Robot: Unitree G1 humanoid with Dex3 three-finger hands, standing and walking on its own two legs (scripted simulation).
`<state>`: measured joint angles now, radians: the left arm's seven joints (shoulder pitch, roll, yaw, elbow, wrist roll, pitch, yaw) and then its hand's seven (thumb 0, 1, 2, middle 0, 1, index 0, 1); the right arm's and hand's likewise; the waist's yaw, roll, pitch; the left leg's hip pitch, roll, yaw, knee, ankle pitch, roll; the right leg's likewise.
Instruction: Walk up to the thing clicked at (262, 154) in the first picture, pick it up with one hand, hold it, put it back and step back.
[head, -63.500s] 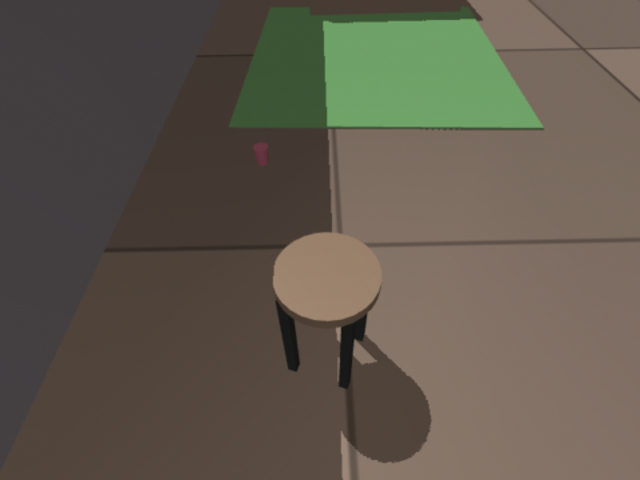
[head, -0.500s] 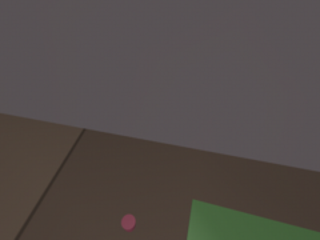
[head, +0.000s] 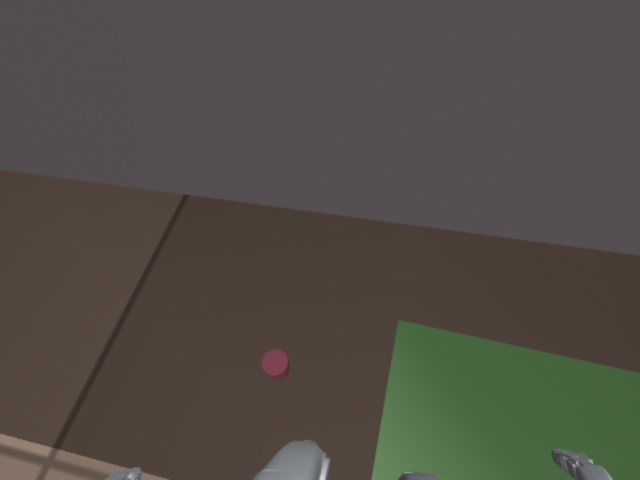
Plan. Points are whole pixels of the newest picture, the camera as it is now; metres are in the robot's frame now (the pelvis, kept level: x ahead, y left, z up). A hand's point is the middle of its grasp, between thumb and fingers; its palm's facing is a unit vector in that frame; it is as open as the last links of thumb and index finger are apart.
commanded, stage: step back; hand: left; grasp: from above
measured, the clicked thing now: (277, 366) +0.45 +0.22 -0.73
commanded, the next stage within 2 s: none
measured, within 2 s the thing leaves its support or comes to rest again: neither
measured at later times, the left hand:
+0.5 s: hand out of the picture -0.04 +0.33 -0.17, palm faces -0.01 -0.93 -0.37, open 7.4 cm
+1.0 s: hand out of the picture -0.13 +0.33 -0.16, palm faces -0.03 -0.92 -0.39, open 7.4 cm
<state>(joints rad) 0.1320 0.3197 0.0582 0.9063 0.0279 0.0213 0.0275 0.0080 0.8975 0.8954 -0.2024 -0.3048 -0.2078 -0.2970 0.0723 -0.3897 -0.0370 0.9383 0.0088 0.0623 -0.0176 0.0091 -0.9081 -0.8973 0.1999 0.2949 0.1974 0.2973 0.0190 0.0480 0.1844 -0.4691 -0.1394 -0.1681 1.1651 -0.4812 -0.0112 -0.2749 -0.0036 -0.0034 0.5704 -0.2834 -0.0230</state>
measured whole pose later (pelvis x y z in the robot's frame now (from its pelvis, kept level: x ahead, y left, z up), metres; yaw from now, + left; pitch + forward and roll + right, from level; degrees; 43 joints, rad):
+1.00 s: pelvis -0.28 +0.07 -0.02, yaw -1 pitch -2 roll +0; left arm 0.13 0.40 0.08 0.76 0.02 0.06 0.02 0.01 0.90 0.90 -0.20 -0.30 -0.21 -0.30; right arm 0.21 -0.38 -0.07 0.90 -0.03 0.03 -0.02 0.01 -0.91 -0.90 0.20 0.30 0.20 0.30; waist 0.00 -0.04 0.17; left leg -0.25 -0.05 -0.03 0.61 -0.31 0.02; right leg -0.40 -0.05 0.02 0.75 -0.32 0.02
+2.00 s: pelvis -0.57 +0.03 -0.02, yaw -4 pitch -2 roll -3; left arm 0.24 0.37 0.08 0.93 0.04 0.02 -0.02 0.01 0.90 0.90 -0.20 -0.30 -0.21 -0.30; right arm 0.16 -0.37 -0.05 0.89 -0.05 0.01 -0.01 0.01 -0.90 -0.90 0.20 0.30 0.20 0.30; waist 0.02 0.02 0.07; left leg -0.39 0.05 -0.06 0.71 -0.39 0.01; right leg -0.23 0.05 0.02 0.65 -0.39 -0.01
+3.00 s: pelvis -0.55 +0.05 +0.00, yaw +0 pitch -2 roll -2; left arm 0.09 0.35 0.03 1.10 -0.01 0.00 0.00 0.01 0.90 0.90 -0.20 -0.30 -0.21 -0.30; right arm 0.06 -0.35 -0.01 1.06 -0.01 -0.02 -0.01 0.01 -0.91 -0.90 0.20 0.30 0.20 0.30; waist 0.03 0.01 0.09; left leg -0.21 0.01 -0.10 0.48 -0.23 -0.01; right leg -0.11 -0.01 -0.03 0.47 -0.32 0.04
